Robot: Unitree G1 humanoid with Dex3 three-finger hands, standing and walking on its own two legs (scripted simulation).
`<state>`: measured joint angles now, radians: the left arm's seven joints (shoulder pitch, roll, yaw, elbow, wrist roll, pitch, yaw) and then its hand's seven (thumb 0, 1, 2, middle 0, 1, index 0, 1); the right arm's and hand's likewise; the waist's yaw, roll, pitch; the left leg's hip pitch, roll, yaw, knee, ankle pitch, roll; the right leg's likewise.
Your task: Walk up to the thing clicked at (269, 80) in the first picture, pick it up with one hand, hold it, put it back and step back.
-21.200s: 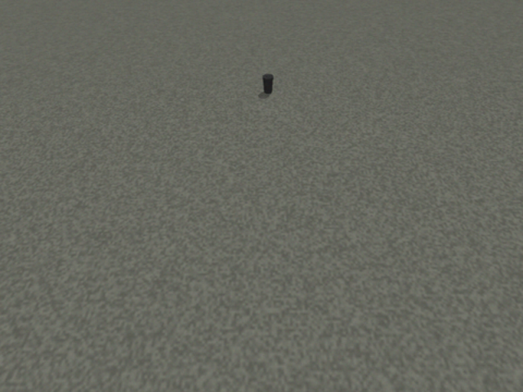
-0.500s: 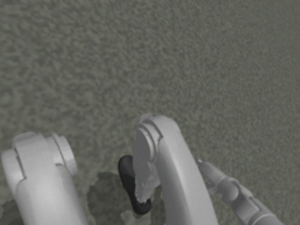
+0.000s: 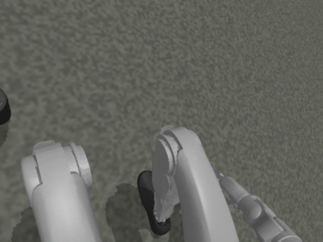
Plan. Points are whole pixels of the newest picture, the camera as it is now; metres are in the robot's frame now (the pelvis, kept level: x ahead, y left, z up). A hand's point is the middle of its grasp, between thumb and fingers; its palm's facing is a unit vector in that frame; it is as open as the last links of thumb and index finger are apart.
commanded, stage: approach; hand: left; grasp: from the side
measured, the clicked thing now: out of the picture +0.43 +0.32 -0.23
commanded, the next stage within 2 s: settle in 0.50 s
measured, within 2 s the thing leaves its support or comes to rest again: neither
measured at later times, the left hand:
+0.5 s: hand out of the picture +0.40 +0.35 -0.09, palm faces +0.18 -0.98 -0.12, open 11.6 cm
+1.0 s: hand out of the picture +0.40 +0.34 -0.03, palm faces +0.25 -0.97 -0.09, open 7.1 cm
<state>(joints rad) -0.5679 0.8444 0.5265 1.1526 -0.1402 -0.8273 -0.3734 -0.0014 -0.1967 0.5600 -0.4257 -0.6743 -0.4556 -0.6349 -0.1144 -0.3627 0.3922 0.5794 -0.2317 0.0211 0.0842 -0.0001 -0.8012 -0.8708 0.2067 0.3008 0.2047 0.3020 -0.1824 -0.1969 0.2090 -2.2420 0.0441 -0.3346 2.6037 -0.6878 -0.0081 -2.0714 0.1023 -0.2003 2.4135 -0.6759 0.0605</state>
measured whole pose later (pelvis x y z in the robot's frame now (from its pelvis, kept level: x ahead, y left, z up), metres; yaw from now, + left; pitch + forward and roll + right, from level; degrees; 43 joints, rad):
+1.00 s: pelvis +0.01 -0.01 +0.01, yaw +4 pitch +24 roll -10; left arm -0.57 0.67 0.54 0.94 -0.16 -0.64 -0.38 0.01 0.28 0.79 -0.73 -0.84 -0.74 -0.83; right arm 0.02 -0.34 0.20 0.65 -0.15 0.03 0.09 0.00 -0.83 -0.88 0.20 0.30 0.20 0.30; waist -0.13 -0.08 0.05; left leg -2.27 0.04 -0.25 2.51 -0.67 -0.04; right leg -2.14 0.06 -0.14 2.41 -0.70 0.04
